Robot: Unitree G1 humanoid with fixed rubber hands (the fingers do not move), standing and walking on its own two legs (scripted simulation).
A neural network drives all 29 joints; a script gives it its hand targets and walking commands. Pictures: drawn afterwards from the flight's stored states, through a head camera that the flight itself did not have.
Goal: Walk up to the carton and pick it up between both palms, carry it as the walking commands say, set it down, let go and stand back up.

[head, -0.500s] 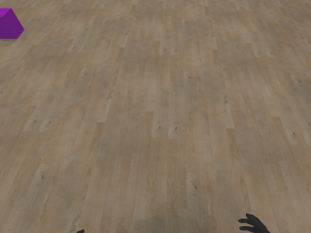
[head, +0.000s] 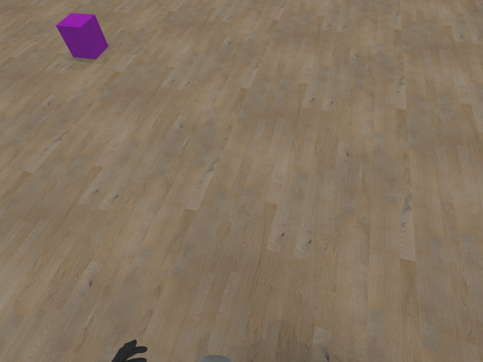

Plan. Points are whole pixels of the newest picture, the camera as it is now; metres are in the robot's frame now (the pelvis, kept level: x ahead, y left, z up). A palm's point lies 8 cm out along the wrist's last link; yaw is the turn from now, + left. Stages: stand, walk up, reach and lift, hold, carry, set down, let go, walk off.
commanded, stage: walk up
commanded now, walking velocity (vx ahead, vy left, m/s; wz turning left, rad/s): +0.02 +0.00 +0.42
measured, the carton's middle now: (83, 36) +2.41 +1.27 -0.64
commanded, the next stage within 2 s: none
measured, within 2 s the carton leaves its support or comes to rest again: neither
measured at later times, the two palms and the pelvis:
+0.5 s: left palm (111, 344) +0.18 +0.27 -0.11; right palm out of the picture +0.13 -0.24 -0.12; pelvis +0.08 +0.01 +0.00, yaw +4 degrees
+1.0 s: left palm out of the picture +0.10 +0.26 -0.12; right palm (364, 290) +0.26 -0.21 -0.12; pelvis +0.11 +0.01 +0.00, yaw +19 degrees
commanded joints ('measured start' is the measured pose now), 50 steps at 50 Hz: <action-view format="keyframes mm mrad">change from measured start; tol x32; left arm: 1 49 158 66 -5 34 -7 23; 50 -137 93 39 -80 17 3 -34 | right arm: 1 16 -51 -37 -100 2 22 0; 50 214 -229 -81 113 -41 -41 -20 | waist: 1 -51 -261 -110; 9 -118 254 -65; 25 8 136 -163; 28 90 -344 -140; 50 -133 223 -64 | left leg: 1 -34 89 91 -233 30 -65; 7 238 74 121 -459 269 -15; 10 194 377 -530 -787 604 164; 17 352 274 -362 -666 1007 138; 26 -103 116 -193 -675 215 54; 32 -149 58 64 82 73 -102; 46 219 57 244 -628 211 -34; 50 566 390 -543 -888 230 158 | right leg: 1 231 -286 138 -168 864 -74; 6 27 -229 61 -136 339 -19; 10 -180 63 152 518 -426 76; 25 224 102 139 -98 -11 60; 28 344 -374 598 -439 -398 -96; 34 172 -255 241 -239 503 -109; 39 141 -297 383 -495 -452 -115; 46 153 -216 165 -304 -274 -55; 50 -420 58 188 506 -306 75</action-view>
